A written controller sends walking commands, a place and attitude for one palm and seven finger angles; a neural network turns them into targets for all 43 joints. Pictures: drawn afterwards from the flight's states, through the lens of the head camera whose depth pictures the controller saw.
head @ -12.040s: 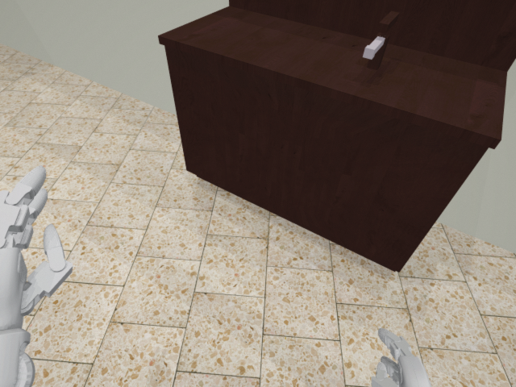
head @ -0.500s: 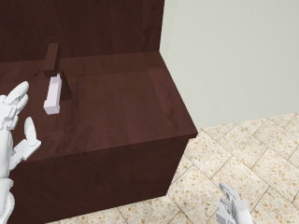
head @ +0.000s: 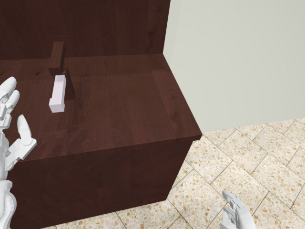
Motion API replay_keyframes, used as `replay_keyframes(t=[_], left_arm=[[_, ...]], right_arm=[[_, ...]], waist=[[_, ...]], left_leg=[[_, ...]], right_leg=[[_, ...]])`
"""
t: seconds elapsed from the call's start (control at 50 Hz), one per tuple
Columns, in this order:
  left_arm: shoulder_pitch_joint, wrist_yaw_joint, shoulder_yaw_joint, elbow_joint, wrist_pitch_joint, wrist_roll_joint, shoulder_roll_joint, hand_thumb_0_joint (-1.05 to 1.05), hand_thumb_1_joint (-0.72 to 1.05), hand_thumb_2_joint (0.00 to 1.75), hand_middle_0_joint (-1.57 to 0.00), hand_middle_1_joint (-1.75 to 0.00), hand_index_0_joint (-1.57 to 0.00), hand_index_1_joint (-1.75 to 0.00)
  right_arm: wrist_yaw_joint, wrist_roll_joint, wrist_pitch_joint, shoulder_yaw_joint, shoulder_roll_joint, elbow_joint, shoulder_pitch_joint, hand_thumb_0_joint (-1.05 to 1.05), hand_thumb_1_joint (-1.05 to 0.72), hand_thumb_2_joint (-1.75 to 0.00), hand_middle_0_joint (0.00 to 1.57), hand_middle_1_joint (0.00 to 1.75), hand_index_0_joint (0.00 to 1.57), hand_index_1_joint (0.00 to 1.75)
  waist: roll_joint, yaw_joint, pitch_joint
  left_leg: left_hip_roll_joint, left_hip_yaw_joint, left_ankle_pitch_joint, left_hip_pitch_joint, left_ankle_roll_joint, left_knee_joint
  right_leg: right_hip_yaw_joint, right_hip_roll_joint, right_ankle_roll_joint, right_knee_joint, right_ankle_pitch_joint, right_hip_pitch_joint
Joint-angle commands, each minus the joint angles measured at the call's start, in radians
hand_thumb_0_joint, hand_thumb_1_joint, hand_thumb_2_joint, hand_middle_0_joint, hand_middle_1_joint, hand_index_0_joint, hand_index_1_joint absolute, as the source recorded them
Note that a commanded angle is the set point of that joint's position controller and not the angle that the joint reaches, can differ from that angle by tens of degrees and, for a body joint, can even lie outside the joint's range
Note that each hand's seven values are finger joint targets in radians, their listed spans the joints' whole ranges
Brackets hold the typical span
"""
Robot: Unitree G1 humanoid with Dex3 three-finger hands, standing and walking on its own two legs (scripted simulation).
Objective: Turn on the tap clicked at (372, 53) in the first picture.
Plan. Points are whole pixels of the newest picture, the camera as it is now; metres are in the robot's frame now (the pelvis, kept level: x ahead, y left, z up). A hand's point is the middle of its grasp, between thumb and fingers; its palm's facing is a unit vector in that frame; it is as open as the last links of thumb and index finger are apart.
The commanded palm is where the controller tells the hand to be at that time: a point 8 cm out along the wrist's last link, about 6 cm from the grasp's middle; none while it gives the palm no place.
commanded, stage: come to a stop and stand still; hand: left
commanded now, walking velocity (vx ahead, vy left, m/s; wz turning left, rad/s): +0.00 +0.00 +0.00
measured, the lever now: (57, 105) +0.36 +0.30 +0.11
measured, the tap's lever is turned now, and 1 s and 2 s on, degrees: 0 0 0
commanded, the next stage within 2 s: look again from close up in 0.36 s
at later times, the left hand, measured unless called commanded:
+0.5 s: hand (39, 139) +0.23 +0.26 +0.16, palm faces +0.38 -0.85 -0.36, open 7.4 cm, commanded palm +0.18 +0.29 +0.17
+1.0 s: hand (25, 118) +0.25 +0.29 +0.19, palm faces +0.45 -0.82 -0.36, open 7.4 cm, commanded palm +0.17 +0.29 +0.17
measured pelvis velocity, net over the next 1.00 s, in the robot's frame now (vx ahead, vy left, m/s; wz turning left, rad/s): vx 0.00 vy -0.01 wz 0.02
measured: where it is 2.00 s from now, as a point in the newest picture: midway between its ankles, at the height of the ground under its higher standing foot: outside the picture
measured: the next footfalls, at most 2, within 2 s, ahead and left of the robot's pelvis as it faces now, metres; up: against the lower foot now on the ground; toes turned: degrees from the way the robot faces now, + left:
none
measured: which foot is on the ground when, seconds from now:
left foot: down 0.00-1.00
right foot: down 0.00-1.00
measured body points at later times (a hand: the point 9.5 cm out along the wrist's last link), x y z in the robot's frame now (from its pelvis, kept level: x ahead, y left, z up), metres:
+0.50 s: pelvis +0.02 +0.01 +0.00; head +0.03 +0.04 +0.45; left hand +0.20 +0.31 +0.18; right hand +0.20 -0.20 -0.07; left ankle +0.03 +0.07 -0.74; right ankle +0.01 -0.13 -0.74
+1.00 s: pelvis +0.00 -0.01 +0.00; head +0.01 +0.00 +0.45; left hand +0.22 +0.33 +0.21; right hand +0.19 -0.22 -0.08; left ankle +0.03 +0.08 -0.74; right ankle +0.01 -0.13 -0.74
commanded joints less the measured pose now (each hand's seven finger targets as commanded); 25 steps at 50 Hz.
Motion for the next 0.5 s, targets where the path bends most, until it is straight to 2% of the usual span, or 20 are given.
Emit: replay_keyframes(t=[0.0, 0.04, 0.06, 0.08, 0.12, 0.14, 0.16, 0.24, 0.28, 0.34, 0.36, 0.4, 0.44, 0.46, 0.48], left_arm=[[-0.024, 0.004, 0.016, -0.166, -0.038, 0.009, 0.127, 0.00, 0.90, 0.90, -0.20, -0.30, -0.20, -0.30], [-0.008, 0.007, 0.064, -0.148, -0.031, 0.007, 0.165, 0.00, 0.90, 0.90, -0.20, -0.30, -0.20, -0.30], [-0.016, 0.004, 0.051, -0.139, -0.029, 0.005, 0.148, 0.00, 0.90, 0.90, -0.20, -0.30, -0.20, -0.30], [-0.026, 0.004, 0.067, -0.158, -0.029, 0.002, 0.165, 0.00, 0.90, 0.90, -0.20, -0.30, -0.20, -0.30], [-0.032, 0.003, 0.088, -0.191, -0.031, -0.002, 0.183, 0.00, 0.90, 0.90, -0.20, -0.30, -0.20, -0.30], [-0.053, 0.004, 0.116, -0.235, -0.032, -0.003, 0.216, 0.00, 0.90, 0.90, -0.20, -0.30, -0.20, -0.30], [-0.053, 0.002, 0.098, -0.243, -0.034, -0.005, 0.195, 0.00, 0.90, 0.90, -0.20, -0.30, -0.20, -0.30], [-0.045, 0.004, 0.095, -0.338, -0.035, -0.007, 0.203, 0.00, 0.90, 0.90, -0.20, -0.30, -0.20, -0.30], [-0.013, 0.005, 0.074, -0.321, -0.029, -0.007, 0.177, 0.00, 0.90, 0.90, -0.20, -0.30, -0.20, -0.30], [0.041, 0.009, 0.082, -0.257, -0.012, -0.006, 0.168, 0.00, 0.90, 0.90, -0.20, -0.30, -0.20, -0.30], [0.051, 0.006, 0.063, -0.227, -0.006, -0.007, 0.147, 0.00, 0.90, 0.90, -0.20, -0.30, -0.20, -0.30], [0.036, 0.005, 0.060, -0.208, 0.000, -0.007, 0.145, 0.00, 0.90, 0.90, -0.20, -0.30, -0.20, -0.30], [0.023, 0.012, 0.090, -0.216, 0.003, -0.004, 0.176, 0.00, 0.90, 0.90, -0.20, -0.30, -0.20, -0.30], [0.011, 0.008, 0.060, -0.204, 0.004, -0.007, 0.149, 0.00, 0.90, 0.90, -0.20, -0.30, -0.20, -0.30], [-0.004, 0.009, 0.064, -0.220, 0.002, -0.006, 0.160, 0.00, 0.90, 0.90, -0.20, -0.30, -0.20, -0.30]], right_arm=[[-0.006, 0.005, -0.047, -0.053, -0.123, -0.159, -0.102, 0.00, -0.90, -0.90, 0.20, 0.30, 0.20, 0.30], [-0.009, 0.006, -0.034, -0.052, -0.122, -0.159, -0.115, 0.00, -0.90, -0.90, 0.20, 0.30, 0.20, 0.30], [-0.011, 0.004, -0.025, -0.050, -0.122, -0.163, -0.111, 0.00, -0.90, -0.90, 0.20, 0.30, 0.20, 0.30], [-0.013, 0.006, -0.020, -0.050, -0.119, -0.172, -0.116, 0.00, -0.90, -0.90, 0.20, 0.30, 0.20, 0.30], [-0.017, 0.007, -0.012, -0.050, -0.115, -0.180, -0.120, 0.00, -0.90, -0.90, 0.20, 0.30, 0.20, 0.30], [-0.018, 0.008, -0.013, -0.046, -0.112, -0.183, -0.136, 0.00, -0.90, -0.90, 0.20, 0.30, 0.20, 0.30], [-0.020, 0.005, -0.011, -0.047, -0.114, -0.184, -0.129, 0.00, -0.90, -0.90, 0.20, 0.30, 0.20, 0.30], [-0.017, 0.008, -0.020, -0.046, -0.111, -0.194, -0.138, 0.00, -0.90, -0.90, 0.20, 0.30, 0.20, 0.30], [-0.014, 0.007, -0.015, -0.051, -0.112, -0.192, -0.121, 0.00, -0.90, -0.90, 0.20, 0.30, 0.20, 0.30], [-0.012, 0.011, -0.006, -0.055, -0.115, -0.182, -0.117, 0.00, -0.90, -0.90, 0.20, 0.30, 0.20, 0.30], [-0.011, 0.008, 0.002, -0.054, -0.118, -0.179, -0.108, 0.00, -0.90, -0.90, 0.20, 0.30, 0.20, 0.30], [-0.012, 0.012, 0.012, -0.058, -0.122, -0.180, -0.106, 0.00, -0.90, -0.90, 0.20, 0.30, 0.20, 0.30], [-0.017, 0.014, 0.016, -0.057, -0.119, -0.179, -0.120, 0.00, -0.90, -0.90, 0.20, 0.30, 0.20, 0.30], [-0.017, 0.012, 0.021, -0.054, -0.121, -0.180, -0.114, 0.00, -0.90, -0.90, 0.20, 0.30, 0.20, 0.30], [-0.019, 0.014, 0.021, -0.056, -0.119, -0.188, -0.118, 0.00, -0.90, -0.90, 0.20, 0.30, 0.20, 0.30]], waist=[[0.091, -0.017, -0.092], [0.063, -0.015, -0.084], [0.057, -0.020, -0.078], [0.075, -0.019, -0.082], [0.071, -0.018, -0.109], [0.091, -0.016, -0.129], [0.107, -0.020, -0.140], [0.173, -0.014, -0.190], [0.151, -0.015, -0.199], [0.113, -0.016, -0.182], [0.099, -0.020, -0.166], [0.102, -0.022, -0.138], [0.097, -0.020, -0.137], [0.087, -0.023, -0.120], [0.099, -0.021, -0.122]], left_leg=[[0.097, -0.079, -0.020, -0.033, -0.040, -0.141], [0.094, -0.071, -0.001, -0.029, -0.047, -0.137], [0.092, -0.076, 0.012, -0.043, -0.048, -0.144], [0.093, -0.074, 0.026, -0.037, -0.047, -0.143], [0.093, -0.072, 0.071, -0.021, -0.043, -0.132], [0.091, -0.064, 0.088, -0.001, -0.046, -0.128], [0.090, -0.066, 0.113, 0.003, -0.046, -0.129], [0.100, -0.065, 0.249, 0.072, -0.060, -0.106], [0.108, -0.071, 0.300, 0.084, -0.065, -0.097], [0.110, -0.065, 0.290, 0.080, -0.072, -0.093], [0.109, -0.068, 0.276, 0.062, -0.071, -0.100], [0.110, -0.069, 0.223, 0.035, -0.073, -0.115], [0.109, -0.069, 0.202, 0.035, -0.073, -0.121], [0.108, -0.077, 0.184, 0.012, -0.072, -0.133], [0.108, -0.076, 0.165, 0.010, -0.068, -0.135]], right_leg=[[0.045, -0.044, -0.028, -0.061, 0.042, 0.056], [0.043, -0.042, -0.028, -0.076, 0.052, 0.048], [0.032, -0.042, -0.028, -0.070, 0.058, 0.059], [0.035, -0.044, -0.027, -0.066, 0.072, 0.066], [0.035, -0.045, -0.027, -0.056, 0.118, 0.094], [0.027, -0.044, -0.024, -0.052, 0.134, 0.097], [0.017, -0.042, -0.025, -0.040, 0.147, 0.109], [0.002, -0.036, -0.024, -0.005, 0.199, 0.116], [-0.007, -0.036, -0.022, 0.001, 0.201, 0.116], [-0.004, -0.037, -0.022, -0.013, 0.200, 0.104], [-0.007, -0.039, -0.020, -0.017, 0.195, 0.102], [0.000, -0.041, -0.020, -0.023, 0.170, 0.101], [-0.003, -0.040, -0.019, -0.026, 0.167, 0.101], [-0.011, -0.040, -0.018, -0.026, 0.152, 0.103], [-0.005, -0.042, -0.018, -0.026, 0.148, 0.112]])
